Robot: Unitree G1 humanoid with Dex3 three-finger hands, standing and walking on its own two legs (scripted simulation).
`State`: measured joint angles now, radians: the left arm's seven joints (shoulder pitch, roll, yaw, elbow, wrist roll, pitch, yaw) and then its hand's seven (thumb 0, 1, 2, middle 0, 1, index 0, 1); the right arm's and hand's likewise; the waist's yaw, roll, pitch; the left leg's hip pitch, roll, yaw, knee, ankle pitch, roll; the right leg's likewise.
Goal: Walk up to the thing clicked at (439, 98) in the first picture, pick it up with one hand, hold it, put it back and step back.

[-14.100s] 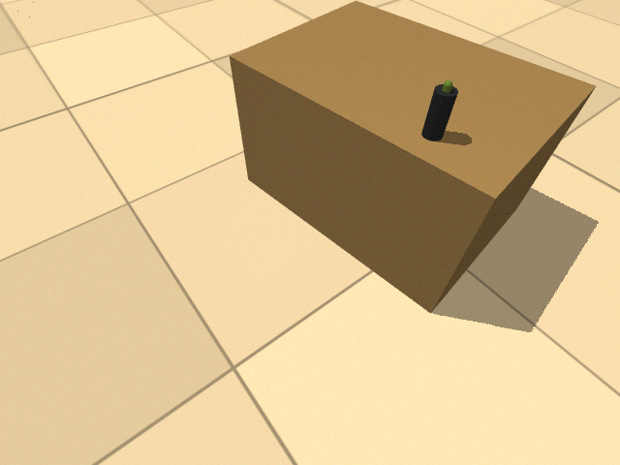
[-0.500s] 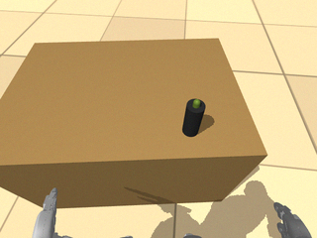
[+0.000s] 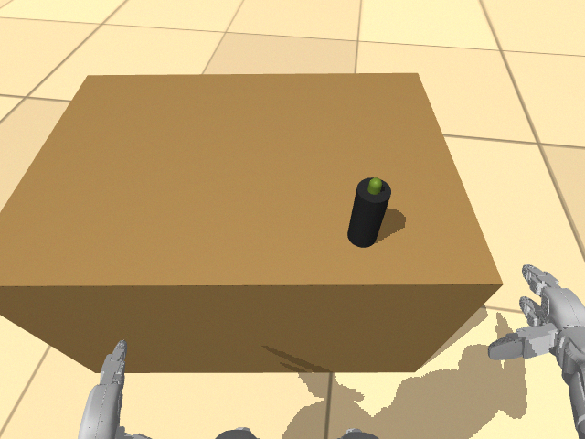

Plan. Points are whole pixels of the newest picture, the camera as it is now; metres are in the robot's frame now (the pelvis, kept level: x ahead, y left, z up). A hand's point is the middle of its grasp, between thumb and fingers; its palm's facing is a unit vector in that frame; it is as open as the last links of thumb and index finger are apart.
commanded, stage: go down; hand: right
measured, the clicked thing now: (368, 210) +0.50 -0.11 -0.04
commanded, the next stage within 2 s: rise first in 0.60 s
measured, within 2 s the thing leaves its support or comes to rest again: neither
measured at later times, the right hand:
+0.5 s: hand (508, 259) +0.37 -0.29 +0.02, palm faces +0.07 +0.99 -0.09, open 17.6 cm
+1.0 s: hand (508, 256) +0.38 -0.29 +0.01, palm faces +0.17 +0.96 -0.21, open 17.4 cm
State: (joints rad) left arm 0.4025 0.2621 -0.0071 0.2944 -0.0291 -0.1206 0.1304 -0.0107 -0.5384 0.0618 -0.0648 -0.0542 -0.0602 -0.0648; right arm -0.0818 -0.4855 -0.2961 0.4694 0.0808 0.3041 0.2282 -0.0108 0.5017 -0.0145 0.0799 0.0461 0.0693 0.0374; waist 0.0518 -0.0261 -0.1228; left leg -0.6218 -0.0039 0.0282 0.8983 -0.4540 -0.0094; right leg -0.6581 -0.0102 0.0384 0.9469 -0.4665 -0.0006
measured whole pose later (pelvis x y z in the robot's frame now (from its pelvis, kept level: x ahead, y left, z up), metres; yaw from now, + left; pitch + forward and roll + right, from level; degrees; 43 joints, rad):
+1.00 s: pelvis +0.01 -0.01 +0.02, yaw +3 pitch +12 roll +2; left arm 0.41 0.24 -0.02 0.26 -0.02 -0.10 0.04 -0.01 -0.50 0.05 -0.06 -0.06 -0.07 -0.05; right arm -0.42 -0.54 -0.36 0.99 0.04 -0.07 0.18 -0.01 0.52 -0.04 0.06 0.05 0.06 0.05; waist 0.07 0.00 -0.11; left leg -0.58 -0.02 -0.01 0.75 -0.37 -0.02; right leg -0.61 -0.03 0.00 0.82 -0.41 -0.01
